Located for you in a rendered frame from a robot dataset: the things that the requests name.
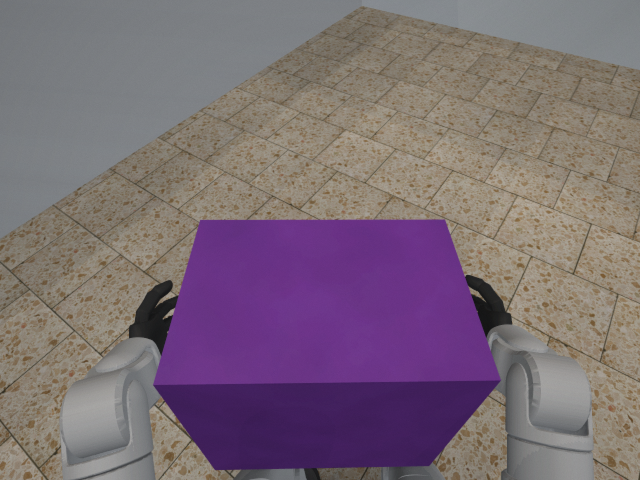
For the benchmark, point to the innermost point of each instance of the carton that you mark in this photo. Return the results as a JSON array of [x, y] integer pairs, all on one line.
[[324, 344]]

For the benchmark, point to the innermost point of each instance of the robot right hand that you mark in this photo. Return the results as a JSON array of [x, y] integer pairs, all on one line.
[[492, 313]]

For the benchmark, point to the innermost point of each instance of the left robot forearm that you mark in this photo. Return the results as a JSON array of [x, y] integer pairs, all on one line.
[[105, 428]]

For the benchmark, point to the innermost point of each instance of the robot left hand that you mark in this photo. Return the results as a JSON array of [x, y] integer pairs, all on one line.
[[149, 322]]

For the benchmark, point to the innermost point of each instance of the right robot forearm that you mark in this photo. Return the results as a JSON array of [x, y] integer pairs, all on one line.
[[548, 408]]

